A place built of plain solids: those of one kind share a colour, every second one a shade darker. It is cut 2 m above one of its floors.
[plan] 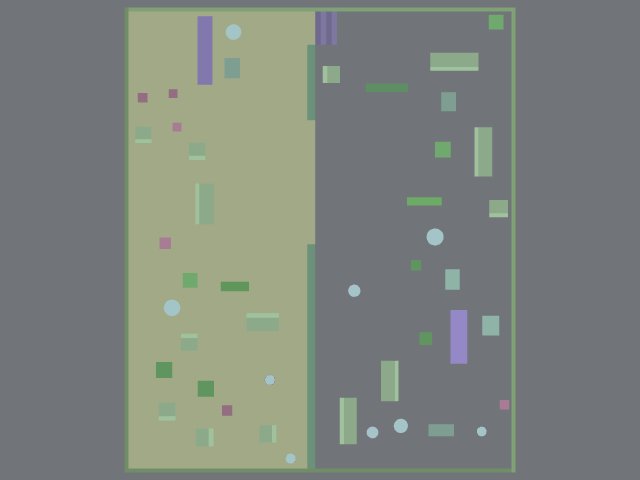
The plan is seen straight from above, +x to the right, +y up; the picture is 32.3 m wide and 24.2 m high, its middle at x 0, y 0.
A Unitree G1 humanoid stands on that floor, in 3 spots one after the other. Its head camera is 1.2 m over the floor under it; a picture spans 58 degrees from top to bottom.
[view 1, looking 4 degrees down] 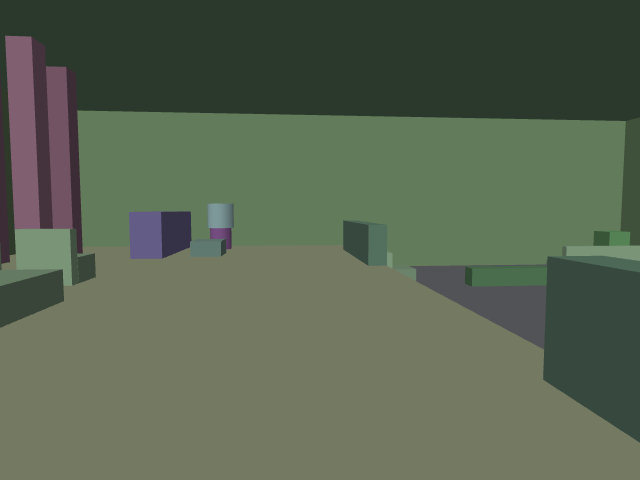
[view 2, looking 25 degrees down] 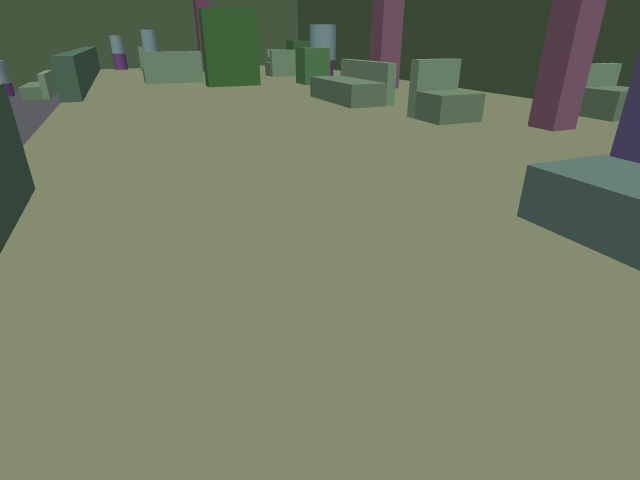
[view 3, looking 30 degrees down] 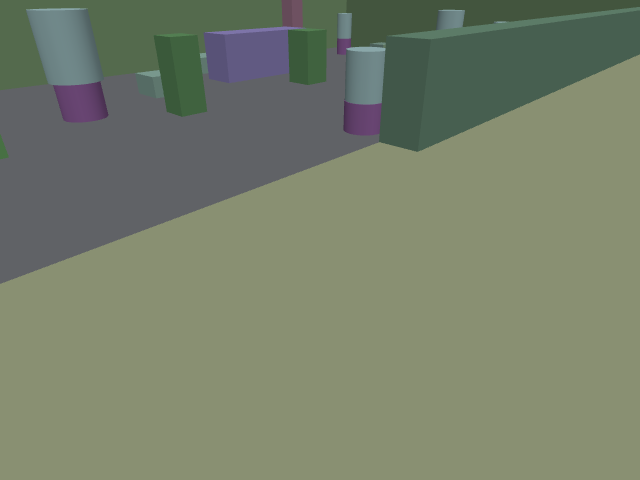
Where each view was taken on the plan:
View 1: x -2.48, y -3.04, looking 85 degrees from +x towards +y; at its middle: wall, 14.66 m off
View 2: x -1.52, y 10.34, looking -113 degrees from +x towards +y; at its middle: floor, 2.84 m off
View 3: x -2.48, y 2.98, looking -47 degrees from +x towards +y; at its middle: floor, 2.40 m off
